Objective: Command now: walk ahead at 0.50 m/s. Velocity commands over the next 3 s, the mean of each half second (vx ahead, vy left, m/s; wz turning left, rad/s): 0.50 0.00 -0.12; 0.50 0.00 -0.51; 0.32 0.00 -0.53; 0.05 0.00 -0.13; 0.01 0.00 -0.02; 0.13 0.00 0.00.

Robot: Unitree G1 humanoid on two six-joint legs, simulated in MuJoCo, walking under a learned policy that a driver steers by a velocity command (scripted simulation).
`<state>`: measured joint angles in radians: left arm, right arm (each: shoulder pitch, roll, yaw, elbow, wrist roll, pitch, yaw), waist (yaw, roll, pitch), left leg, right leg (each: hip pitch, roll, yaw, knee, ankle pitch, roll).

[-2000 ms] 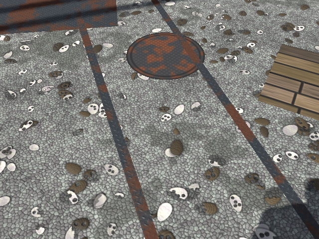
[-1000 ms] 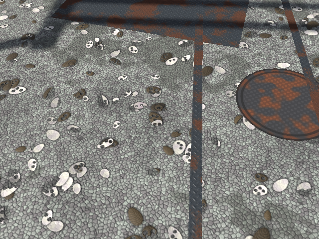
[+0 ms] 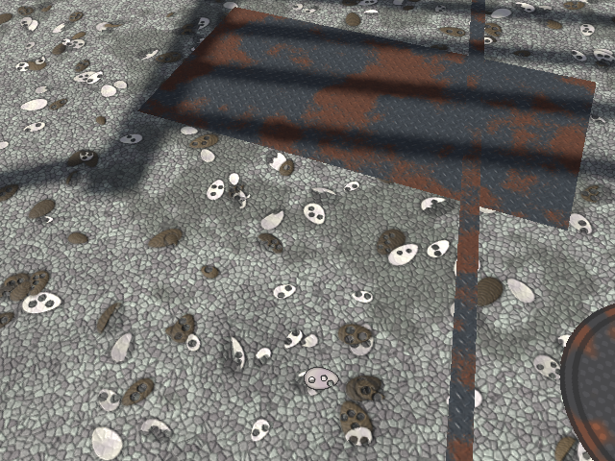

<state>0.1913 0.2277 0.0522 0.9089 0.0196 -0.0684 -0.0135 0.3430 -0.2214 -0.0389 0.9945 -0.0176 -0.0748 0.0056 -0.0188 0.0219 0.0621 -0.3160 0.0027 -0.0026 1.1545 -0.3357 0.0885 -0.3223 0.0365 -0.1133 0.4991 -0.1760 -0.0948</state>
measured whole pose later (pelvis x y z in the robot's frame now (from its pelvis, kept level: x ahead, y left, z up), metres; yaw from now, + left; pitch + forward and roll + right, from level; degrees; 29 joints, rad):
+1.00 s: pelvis +0.51 -0.04 -0.02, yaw -23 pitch +0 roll +1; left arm 0.02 0.21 0.06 0.82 0.05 -0.03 -0.05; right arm 0.42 -0.20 -0.05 1.01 -0.02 -0.06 -0.02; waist -0.03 0.00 0.07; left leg 0.01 0.11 0.33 0.68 -0.48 -0.01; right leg -0.45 0.04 -0.14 0.61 -0.17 -0.17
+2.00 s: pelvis +0.76 -0.16 +0.01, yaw -41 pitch -1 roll +0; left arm 0.28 0.21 0.00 0.99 0.01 0.00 0.03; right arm 0.23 -0.23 -0.01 0.92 -0.01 0.01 0.00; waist -0.02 0.03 0.01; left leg -0.26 -0.02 0.03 0.38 -0.09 0.04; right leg -0.14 0.04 0.04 0.42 -0.25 -0.02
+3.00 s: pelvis +0.85 -0.22 +0.00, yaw -41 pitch +0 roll +0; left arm 0.50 0.20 0.04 1.17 0.02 -0.05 0.03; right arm 0.22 -0.20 -0.04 1.03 -0.02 -0.04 0.02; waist 0.04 -0.04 0.01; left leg -0.37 0.01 0.08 0.66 -0.34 0.07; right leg 0.05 0.02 0.04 0.34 -0.39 -0.03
